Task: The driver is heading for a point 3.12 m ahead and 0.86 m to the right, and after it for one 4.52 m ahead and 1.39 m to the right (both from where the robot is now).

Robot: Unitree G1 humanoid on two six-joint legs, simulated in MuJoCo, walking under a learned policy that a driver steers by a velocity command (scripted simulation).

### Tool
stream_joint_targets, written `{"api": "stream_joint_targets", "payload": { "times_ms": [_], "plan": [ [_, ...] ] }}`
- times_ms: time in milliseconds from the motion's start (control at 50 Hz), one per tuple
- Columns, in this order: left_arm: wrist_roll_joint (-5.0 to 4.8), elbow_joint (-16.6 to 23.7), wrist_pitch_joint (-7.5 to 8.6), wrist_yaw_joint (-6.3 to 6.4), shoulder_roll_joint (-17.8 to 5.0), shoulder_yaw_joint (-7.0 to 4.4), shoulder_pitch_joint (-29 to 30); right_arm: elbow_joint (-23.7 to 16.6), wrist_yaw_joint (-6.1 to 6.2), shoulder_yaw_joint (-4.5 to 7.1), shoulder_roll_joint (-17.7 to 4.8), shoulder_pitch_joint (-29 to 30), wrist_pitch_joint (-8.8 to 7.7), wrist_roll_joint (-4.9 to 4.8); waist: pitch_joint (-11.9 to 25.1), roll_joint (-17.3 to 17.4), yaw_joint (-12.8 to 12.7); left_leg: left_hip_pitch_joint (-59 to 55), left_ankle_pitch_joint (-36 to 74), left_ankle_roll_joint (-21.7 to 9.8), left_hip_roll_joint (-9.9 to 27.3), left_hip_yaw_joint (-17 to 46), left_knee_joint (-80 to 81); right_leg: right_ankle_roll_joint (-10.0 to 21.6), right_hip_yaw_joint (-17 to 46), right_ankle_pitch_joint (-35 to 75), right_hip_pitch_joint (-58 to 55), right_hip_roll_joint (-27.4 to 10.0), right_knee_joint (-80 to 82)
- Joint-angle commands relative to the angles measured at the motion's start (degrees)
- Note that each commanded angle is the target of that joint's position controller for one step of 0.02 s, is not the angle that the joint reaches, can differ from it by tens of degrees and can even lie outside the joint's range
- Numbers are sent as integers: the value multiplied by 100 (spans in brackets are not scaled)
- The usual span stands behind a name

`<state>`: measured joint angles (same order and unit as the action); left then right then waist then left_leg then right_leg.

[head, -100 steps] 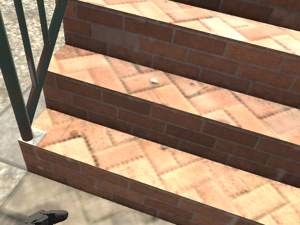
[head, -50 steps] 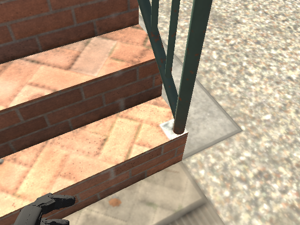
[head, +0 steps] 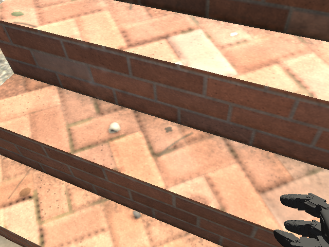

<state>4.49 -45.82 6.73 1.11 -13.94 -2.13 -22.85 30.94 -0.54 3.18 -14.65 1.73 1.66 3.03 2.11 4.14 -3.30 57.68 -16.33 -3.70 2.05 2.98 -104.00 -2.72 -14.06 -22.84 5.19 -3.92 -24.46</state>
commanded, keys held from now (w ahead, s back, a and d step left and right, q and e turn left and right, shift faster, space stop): w+q+shift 0.04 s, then w+shift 0.06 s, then w+e+shift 0.90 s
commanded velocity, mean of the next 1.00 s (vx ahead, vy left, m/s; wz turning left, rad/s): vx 1.00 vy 0.00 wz -0.40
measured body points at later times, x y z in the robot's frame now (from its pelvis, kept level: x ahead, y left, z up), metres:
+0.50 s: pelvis +0.21 +0.11 +0.04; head +0.30 +0.13 +0.48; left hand +0.59 +0.24 +0.04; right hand +0.11 -0.17 -0.07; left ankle +0.13 +0.20 -0.71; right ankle +0.09 +0.02 -0.44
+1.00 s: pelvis +0.23 +0.18 +0.14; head +0.26 +0.19 +0.59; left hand +0.45 +0.41 +0.04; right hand +0.40 -0.07 +0.07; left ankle +0.28 +0.25 -0.50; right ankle +0.13 +0.11 -0.28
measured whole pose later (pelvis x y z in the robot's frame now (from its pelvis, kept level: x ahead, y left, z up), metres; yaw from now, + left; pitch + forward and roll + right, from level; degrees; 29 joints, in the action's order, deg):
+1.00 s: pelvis +0.23 +0.18 +0.14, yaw -25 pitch +2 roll +1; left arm 3.3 -37.9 -2.6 2.4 -15.6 -4.7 -9.8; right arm 38.5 4.2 -1.3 -7.6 0.2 -1.0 5.3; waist -0.7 -3.3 -9.7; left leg 32.8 -50.7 -3.0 7.7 -15.7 -67.1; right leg 1.6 1.9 -3.4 48.3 2.7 -120.8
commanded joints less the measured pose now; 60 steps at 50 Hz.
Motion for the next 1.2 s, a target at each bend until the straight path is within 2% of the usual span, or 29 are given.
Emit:
{"api": "stream_joint_targets", "payload": {
  "times_ms": [20,80,160,180,200,220,240,260,320,340,360,420,480,520,540,560,580,600,640,660,680,720,800,820,840,860,940,1060,1200],
  "plan": [
    [-1,122,50,76,-586,-113,-119,-856,-69,-187,192,1276,-15,-6,-460,-1102,1,1350,-472,-3,406,-316,703,589,522,4468,-1157,-1559,916],
    [53,99,175,24,-724,-165,257,-949,74,-219,276,1415,-15,-63,-455,-1107,218,646,-889,-371,378,-575,1419,513,-79,6793,-1378,-1478,962],
    [-465,467,-20,-141,-1352,-250,1139,-395,157,-12,-267,-466,-229,-120,1364,-1055,1063,-4041,170,-493,-347,-1028,5499,874,161,9123,-357,-1082,-1477],
    [-677,603,-170,-95,-1261,-250,1494,-72,93,146,-446,-1328,-382,-139,1494,-1136,1541,-5688,2472,-415,-135,-728,7639,800,313,8598,297,-971,-3016],
    [-791,621,-353,-38,-779,-243,1381,524,-16,284,-653,-2071,-501,-126,972,-336,1661,-6552,4246,-510,94,-813,9979,781,228,3207,1332,109,-5508],
    [-732,922,-304,74,-10,-137,991,667,-151,278,-952,-1834,-584,191,275,1045,662,-7888,8776,-508,1022,-136,7668,572,1090,-404,4656,962,-9071],
    [-696,1227,-55,146,482,2,1169,769,-26,524,-1914,-2660,-520,196,2205,1141,1033,-9448,12550,-1054,2255,485,6322,630,2280,-768,5583,1321,-10905],
    [-620,1412,-5,215,312,-39,2019,988,67,602,-1916,-2925,-383,296,2576,-120,1328,-9308,10170,-1278,2420,805,6945,653,1901,-164,6380,1314,-12076],
    [-387,2030,-287,267,926,200,2638,1620,121,37,-295,-2170,-409,315,475,913,379,-7040,3713,-876,2259,357,8507,820,2131,-1143,8002,1077,-14130],
    [-303,2232,-438,278,882,242,2560,1661,90,-78,-107,-1860,-583,171,-86,803,-78,-5709,2878,-681,2400,-34,9237,910,2251,-1363,7712,968,-14023],
    [-72,2261,-395,285,703,226,3871,1947,279,-164,313,-2934,-733,225,155,-167,959,-8017,5504,-729,1677,461,8284,972,1696,-1339,8393,997,-13253],
    [-213,2365,-530,-34,814,365,4247,2552,745,40,-195,-4598,-790,244,1630,-147,1402,-10916,8133,-823,1825,765,7218,840,1997,-2560,9227,1123,-11781],
    [-332,2235,-808,-257,841,583,3178,1870,769,-52,-114,-1628,-913,-137,1860,-13,-348,-7450,9984,-54,1162,-661,7723,679,1385,-1265,3923,860,-5334],
    [-444,1748,-880,-212,-187,217,2499,1309,605,145,-697,-836,-1017,-432,1889,967,-504,-6107,10920,-240,949,-635,6917,649,1651,1754,1339,696,-1540],
    [-227,1478,-985,-226,-440,126,1932,1270,630,301,-990,-1548,-920,-533,2039,1318,-382,-5592,9688,-182,984,-68,5638,798,2659,1122,377,345,218],
    [-283,922,-834,-340,-662,-148,649,879,532,392,-889,-1078,-763,-590,1906,-1211,-1388,-4251,4335,329,-95,-921,2273,801,2227,6230,-1426,-28,3099],
    [73,630,-736,-450,-628,-102,2270,886,259,526,-1000,-2445,-573,-429,180,-3323,330,-180,-2593,851,-1260,-1535,-2668,1387,1686,6375,-2507,-297,3327],
    [126,606,-555,-159,-1409,-403,3496,608,354,422,-639,-3015,-388,-592,385,-4218,1441,2441,-4486,689,-965,-349,-4654,1556,2229,9616,-3920,-1308,993],
    [100,-372,-395,135,-1103,-302,1146,-200,460,100,-383,-804,-736,-561,7,-1985,261,5172,-5323,11,-1177,680,-5226,1430,2118,10662,-5493,-1571,668],
    [116,-370,-359,140,-927,-243,1466,-428,411,-132,-306,-805,-949,-616,-45,-795,732,4675,-4839,-216,-1017,597,-3381,968,1630,9956,-4782,-1357,723],
    [214,-808,-343,246,-996,-356,-406,-478,241,-100,-711,916,-1040,-309,-153,-53,-651,5750,-4788,-69,-1129,-1236,-3229,969,2042,13198,-6422,-1154,289],
    [3,-1014,-338,298,-1182,-474,-1080,-1058,80,-389,-348,1514,-976,-96,784,-983,-738,4587,-4605,-24,-754,-1741,-1928,724,1609,13712,-5859,-677,120],
    [-655,692,83,217,-1644,-482,2565,-709,106,-627,-91,-1107,-412,-82,2150,-47,1517,-5132,-907,244,-1081,-751,4844,1429,1912,9884,1675,-160,-524],
    [-380,691,169,64,-898,-372,1853,-279,233,-584,231,-671,-344,11,2679,1604,814,-8420,1713,-547,350,1370,5821,853,2354,2860,4559,298,-3263],
    [-535,301,330,100,-619,-193,958,66,377,86,-863,-2923,-456,465,5334,1431,1675,-8674,4763,-2038,2397,3261,5190,868,3235,1672,3386,1466,-8669],
    [-414,1015,312,129,-595,-132,1876,232,433,239,-1142,-3408,-406,484,5803,207,1752,-8346,1288,-1507,2130,2940,5534,862,3629,1797,3723,1563,-9583],
    [3,998,-804,109,-617,-363,835,84,720,-254,64,425,-292,217,901,114,-655,-4096,-208,-213,2224,788,6479,202,1777,1300,4910,409,-10107],
    [-439,1083,-1354,291,-455,-501,244,22,114,-251,-49,1803,-462,106,-192,295,-1648,-995,-1304,-36,1988,-736,6216,495,956,3039,3104,879,-8806],
    [-73,1023,-1086,446,-121,-393,-691,-699,56,-294,395,2294,-651,-57,208,453,-1325,-2305,-1766,-35,2452,-540,5257,650,822,2806,2907,460,-6160]
  ]
}}
Velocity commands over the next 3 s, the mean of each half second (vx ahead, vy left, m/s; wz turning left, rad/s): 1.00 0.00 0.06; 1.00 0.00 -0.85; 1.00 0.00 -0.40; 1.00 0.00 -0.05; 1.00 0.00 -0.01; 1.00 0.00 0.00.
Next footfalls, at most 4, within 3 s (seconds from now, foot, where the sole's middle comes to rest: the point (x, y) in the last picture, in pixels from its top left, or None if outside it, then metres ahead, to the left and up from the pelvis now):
0.20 left None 0.16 0.19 -0.77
0.62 right None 0.07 0.11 -0.69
0.82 left None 0.32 0.25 -0.52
1.36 right None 0.05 0.08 -0.77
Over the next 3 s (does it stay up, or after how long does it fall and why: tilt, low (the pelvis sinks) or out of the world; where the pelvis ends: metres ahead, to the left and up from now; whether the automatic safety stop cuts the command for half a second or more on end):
stays up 0.06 0.19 0.02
